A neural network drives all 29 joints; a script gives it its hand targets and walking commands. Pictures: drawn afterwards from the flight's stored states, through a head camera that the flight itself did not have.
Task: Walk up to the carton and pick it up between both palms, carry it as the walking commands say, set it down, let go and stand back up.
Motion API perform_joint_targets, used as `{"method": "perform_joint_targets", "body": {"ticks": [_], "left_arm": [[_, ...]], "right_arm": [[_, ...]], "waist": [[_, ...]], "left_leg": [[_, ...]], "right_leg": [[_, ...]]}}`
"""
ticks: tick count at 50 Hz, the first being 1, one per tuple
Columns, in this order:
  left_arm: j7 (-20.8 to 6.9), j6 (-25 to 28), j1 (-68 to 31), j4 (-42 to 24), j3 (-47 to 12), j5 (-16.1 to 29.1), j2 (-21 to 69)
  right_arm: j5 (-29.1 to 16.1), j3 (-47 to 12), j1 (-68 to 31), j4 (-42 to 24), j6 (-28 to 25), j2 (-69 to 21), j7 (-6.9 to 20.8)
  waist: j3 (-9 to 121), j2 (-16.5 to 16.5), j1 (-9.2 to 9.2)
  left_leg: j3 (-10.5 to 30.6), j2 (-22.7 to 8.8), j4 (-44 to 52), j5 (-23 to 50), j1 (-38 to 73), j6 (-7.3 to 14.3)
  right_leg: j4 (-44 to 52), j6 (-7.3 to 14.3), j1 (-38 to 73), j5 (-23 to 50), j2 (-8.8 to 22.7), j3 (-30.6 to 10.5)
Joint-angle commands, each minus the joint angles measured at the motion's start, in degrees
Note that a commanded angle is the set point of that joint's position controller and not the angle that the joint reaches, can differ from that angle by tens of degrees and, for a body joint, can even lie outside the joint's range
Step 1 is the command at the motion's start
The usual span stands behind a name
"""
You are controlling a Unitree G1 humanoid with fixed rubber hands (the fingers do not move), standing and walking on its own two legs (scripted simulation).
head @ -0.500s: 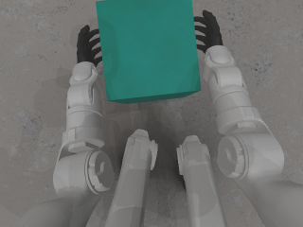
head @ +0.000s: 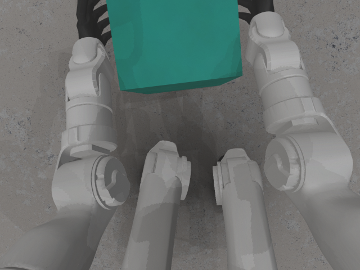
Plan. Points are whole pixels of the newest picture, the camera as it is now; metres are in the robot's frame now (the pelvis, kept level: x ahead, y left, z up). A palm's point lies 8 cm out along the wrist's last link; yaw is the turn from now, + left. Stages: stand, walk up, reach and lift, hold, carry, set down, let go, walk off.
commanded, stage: set down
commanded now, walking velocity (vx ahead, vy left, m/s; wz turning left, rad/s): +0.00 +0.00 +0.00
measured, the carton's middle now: (176, 36) +0.53 +0.08 -0.22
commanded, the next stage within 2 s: none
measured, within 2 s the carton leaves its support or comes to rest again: rests again in 1.04 s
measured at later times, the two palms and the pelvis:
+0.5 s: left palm (105, 39) +0.51 +0.22 -0.19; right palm (251, 19) +0.56 -0.06 -0.19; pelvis +0.01 +0.00 -0.04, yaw +0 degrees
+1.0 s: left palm (108, 44) +0.50 +0.22 -0.21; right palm (249, 24) +0.56 -0.07 -0.21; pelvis +0.00 +0.00 -0.05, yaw +0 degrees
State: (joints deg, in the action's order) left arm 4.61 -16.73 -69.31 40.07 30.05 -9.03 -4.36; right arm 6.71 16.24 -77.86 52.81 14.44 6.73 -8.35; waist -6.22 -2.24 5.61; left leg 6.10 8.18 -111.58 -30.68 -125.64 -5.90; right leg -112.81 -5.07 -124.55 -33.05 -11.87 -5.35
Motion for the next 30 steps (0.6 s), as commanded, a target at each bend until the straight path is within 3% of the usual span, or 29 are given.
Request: {"method": "perform_joint_targets", "body": {"ticks": [1,12,16,20,30], "left_arm": [[-14.53,1.84,-41.22,-2.23,-29.28,8.29,48.91],[-14.90,2.51,-45.56,-1.27,-29.91,10.68,46.46],[-14.99,3.34,-46.11,-2.41,-30.83,12.48,46.30],[-14.83,3.78,-44.90,-2.18,-31.72,13.10,46.24],[-15.81,3.84,-44.79,0.79,-29.37,11.51,45.17]], "right_arm": [[-6.47,-21.21,-34.81,-4.09,-2.26,-55.45,10.69],[-8.61,-22.06,-38.52,-2.92,-2.78,-52.63,11.06],[-10.16,-24.28,-39.43,-4.43,-3.40,-53.79,10.82],[-11.74,-25.78,-39.18,-5.57,-3.98,-54.40,10.61],[-10.03,-22.53,-37.33,-1.10,-3.93,-53.07,10.92]], "waist": [[72.77,-1.88,3.87],[67.77,-1.80,4.30],[69.66,-4.10,4.72],[70.26,-3.76,5.57],[61.58,-3.45,4.89]], "left_leg": [[-11.83,0.16,6.42,23.00,39.22,2.00],[-11.73,-0.27,2.24,22.12,35.24,2.26],[-11.38,-0.33,0.49,25.73,36.07,2.59],[-11.38,-0.27,-0.75,28.61,37.04,2.59],[-11.39,-0.42,-1.16,23.89,31.48,2.68]], "right_leg": [[6.62,3.19,34.22,18.64,-0.60,9.49],[1.52,3.67,30.48,17.55,-0.22,9.44],[-0.08,3.58,32.67,21.22,-0.23,9.32],[-0.95,3.56,33.14,23.42,-0.33,9.00],[-1.13,4.07,29.78,19.90,-0.11,8.56]]}}
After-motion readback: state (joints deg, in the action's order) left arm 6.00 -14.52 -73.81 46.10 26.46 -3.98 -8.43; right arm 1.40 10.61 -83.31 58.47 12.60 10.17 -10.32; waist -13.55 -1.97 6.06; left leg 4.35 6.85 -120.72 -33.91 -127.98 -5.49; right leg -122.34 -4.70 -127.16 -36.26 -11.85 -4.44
